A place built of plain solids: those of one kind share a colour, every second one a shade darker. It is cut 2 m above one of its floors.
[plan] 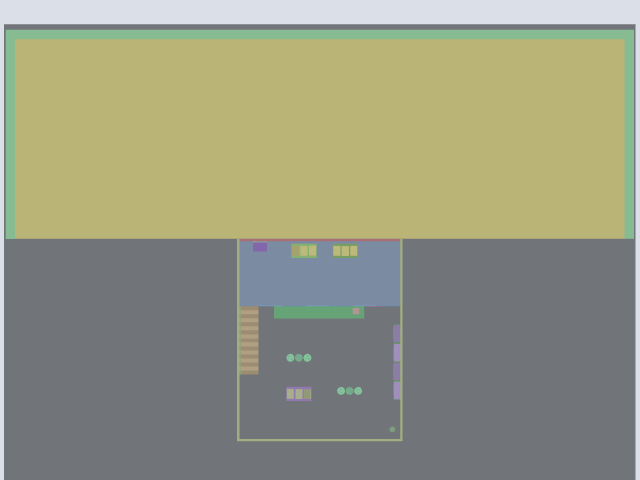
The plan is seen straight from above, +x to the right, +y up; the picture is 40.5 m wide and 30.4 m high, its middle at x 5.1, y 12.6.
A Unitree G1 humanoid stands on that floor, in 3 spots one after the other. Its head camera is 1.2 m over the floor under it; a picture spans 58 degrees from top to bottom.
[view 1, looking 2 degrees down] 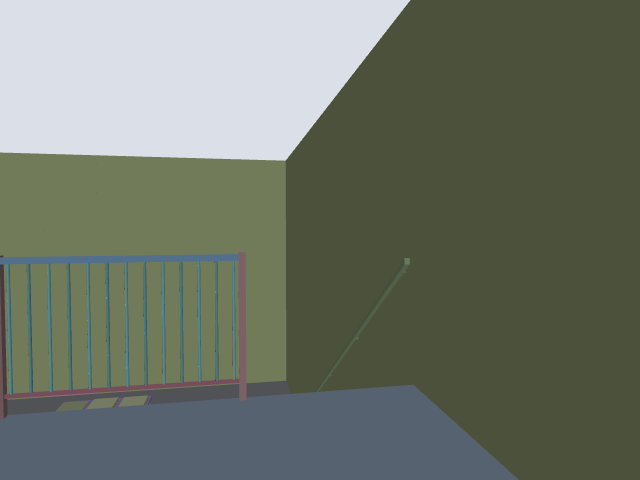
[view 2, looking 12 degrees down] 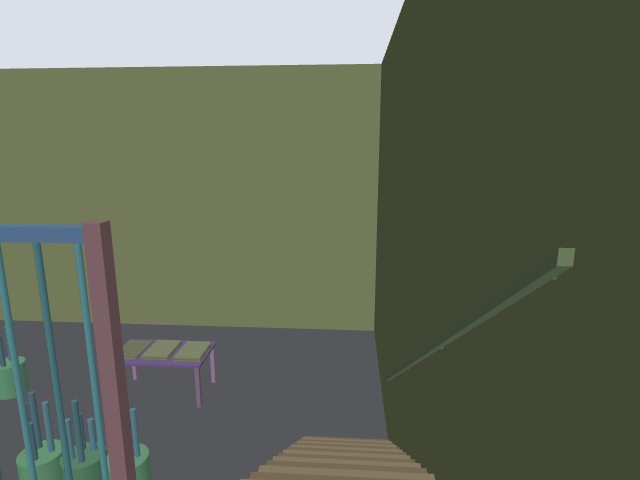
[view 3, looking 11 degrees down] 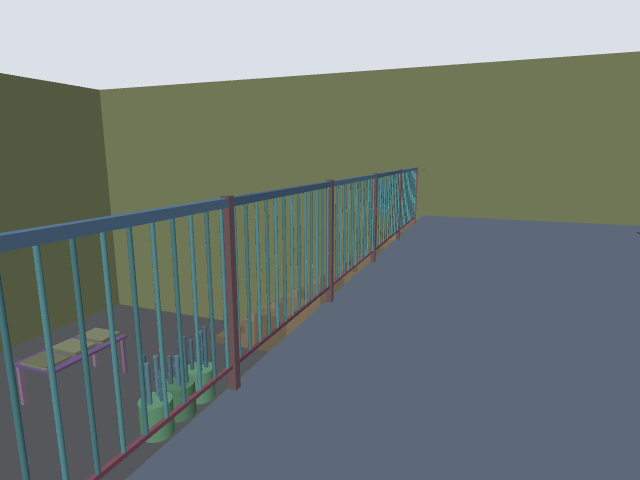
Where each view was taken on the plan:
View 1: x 1.30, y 11.42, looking -101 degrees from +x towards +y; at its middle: wall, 6.82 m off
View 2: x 0.60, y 9.50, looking -86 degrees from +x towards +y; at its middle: wall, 9.74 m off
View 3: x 8.98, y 9.60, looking -159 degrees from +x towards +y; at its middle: wall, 9.80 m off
